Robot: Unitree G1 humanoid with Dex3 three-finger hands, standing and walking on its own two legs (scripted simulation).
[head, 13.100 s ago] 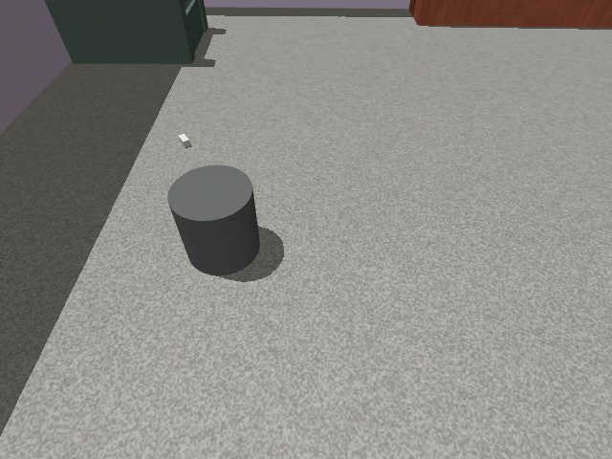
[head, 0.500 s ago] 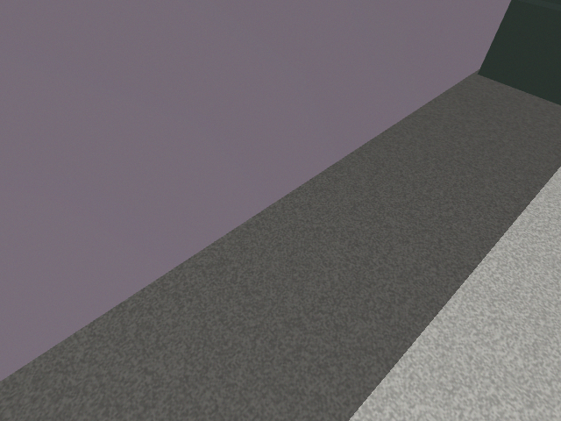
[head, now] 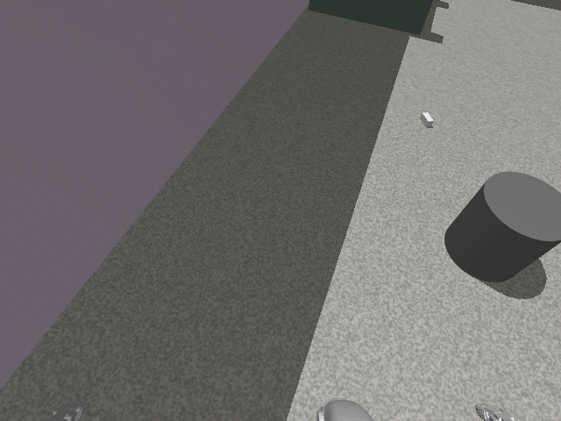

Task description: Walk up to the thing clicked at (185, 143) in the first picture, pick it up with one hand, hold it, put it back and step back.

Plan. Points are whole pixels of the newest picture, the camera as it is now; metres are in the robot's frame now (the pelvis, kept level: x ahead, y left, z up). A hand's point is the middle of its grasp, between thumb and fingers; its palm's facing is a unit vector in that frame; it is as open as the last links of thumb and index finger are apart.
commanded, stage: walk up
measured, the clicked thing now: (426, 119) +1.72 -0.81 -0.76
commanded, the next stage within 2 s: none
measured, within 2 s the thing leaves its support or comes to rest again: neither
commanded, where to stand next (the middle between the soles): +0.08 -0.03 m, yaw -81 degrees
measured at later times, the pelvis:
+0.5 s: pelvis +0.05 +0.02 -0.02, yaw -31 degrees
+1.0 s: pelvis +0.04 +0.04 -0.03, yaw -55 degrees
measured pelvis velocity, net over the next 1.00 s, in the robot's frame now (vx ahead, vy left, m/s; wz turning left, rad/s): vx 0.04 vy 0.04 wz -0.96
